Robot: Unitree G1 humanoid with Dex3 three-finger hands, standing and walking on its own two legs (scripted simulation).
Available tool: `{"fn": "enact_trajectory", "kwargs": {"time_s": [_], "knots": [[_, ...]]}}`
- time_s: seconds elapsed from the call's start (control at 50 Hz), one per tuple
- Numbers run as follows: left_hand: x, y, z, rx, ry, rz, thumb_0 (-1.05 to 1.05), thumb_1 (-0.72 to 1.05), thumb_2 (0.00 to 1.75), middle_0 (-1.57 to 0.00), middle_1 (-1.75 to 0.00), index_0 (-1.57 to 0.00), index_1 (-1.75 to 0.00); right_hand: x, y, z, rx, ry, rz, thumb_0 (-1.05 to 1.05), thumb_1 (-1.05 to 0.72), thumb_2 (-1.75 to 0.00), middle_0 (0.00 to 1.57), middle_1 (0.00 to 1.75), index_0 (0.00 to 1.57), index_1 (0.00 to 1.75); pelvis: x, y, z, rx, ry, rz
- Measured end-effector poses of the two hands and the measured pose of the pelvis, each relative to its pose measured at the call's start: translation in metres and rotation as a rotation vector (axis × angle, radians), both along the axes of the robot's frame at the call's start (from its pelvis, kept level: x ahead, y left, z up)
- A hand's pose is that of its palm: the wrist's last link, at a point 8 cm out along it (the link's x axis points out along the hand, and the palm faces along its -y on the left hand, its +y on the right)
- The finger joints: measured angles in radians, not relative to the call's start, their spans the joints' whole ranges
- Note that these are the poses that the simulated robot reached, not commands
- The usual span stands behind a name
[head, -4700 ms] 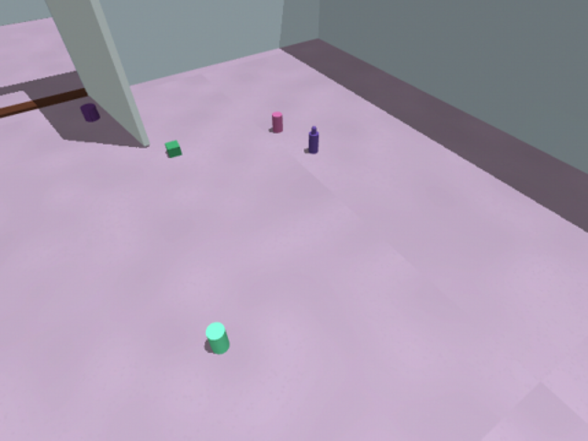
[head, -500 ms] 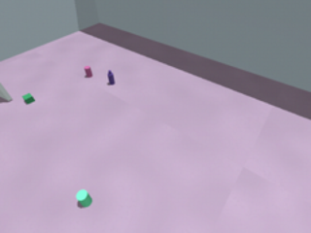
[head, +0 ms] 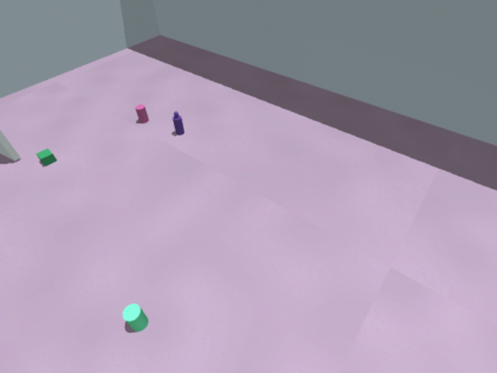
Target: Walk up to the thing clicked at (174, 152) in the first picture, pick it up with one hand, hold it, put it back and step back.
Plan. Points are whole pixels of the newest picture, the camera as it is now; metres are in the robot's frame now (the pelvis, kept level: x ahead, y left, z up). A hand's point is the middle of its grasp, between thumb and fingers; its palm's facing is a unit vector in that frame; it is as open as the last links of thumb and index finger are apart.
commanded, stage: stand
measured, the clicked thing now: (46, 157) +1.50 +1.30 -0.75
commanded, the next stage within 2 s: walk up in 0.66 s
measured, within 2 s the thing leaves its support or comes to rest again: neither
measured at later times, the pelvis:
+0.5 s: pelvis +0.00 +0.00 +0.00, yaw +0 degrees
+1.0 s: pelvis +0.06 -0.05 -0.02, yaw -2 degrees
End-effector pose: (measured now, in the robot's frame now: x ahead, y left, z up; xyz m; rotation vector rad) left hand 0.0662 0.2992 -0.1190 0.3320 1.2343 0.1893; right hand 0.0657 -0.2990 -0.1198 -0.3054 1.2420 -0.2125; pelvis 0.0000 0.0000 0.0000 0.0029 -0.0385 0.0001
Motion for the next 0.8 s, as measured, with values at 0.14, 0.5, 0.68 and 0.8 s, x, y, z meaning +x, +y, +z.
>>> {"fn": "enact_trajectory", "kwargs": {"time_s": [0.14, 0.5, 0.68, 0.8], "knots": [[0.004, -0.001, 0.0, 0.0, -0.008, -0.003, 0.0, 0.9, 0.9, -0.2, -0.3, -0.2, -0.3, 0.002, 0.0, 0.001, 0.0, -0.002, -0.001, 0.01, -0.91, -0.9, 0.2, 0.3, 0.2, 0.3, 0.001, -0.001, 0.0, -0.001, 0.0, 0.001], [0.003, -0.001, -0.002, -0.007, -0.008, -0.001, 0.0, 0.9, 0.9, -0.2, -0.3, -0.2, -0.3, 0.002, 0.0, 0.003, -0.008, -0.006, -0.003, 0.01, -0.91, -0.9, 0.2, 0.3, 0.2, 0.3, 0.001, 0.001, 0.0, -0.002, -0.003, 0.001], [0.0, 0.001, -0.001, -0.008, -0.01, 0.002, 0.0, 0.9, 0.9, -0.2, -0.3, -0.2, -0.3, 0.0, 0.002, 0.002, 0.0, -0.009, -0.001, 0.01, -0.91, -0.9, 0.2, 0.3, 0.2, 0.3, 0.0, 0.002, 0.0, -0.002, -0.003, 0.001], [0.008, 0.01, 0.005, 0.011, -0.007, -0.018, 0.0, 0.9, 0.9, -0.2, -0.3, -0.2, -0.3, -0.005, -0.017, 0.004, 0.002, -0.061, -0.034, 0.01, -0.9, -0.9, 0.21, 0.3, 0.2, 0.3, 0.014, -0.007, -0.004, 0.003, 0.002, -0.034]]}}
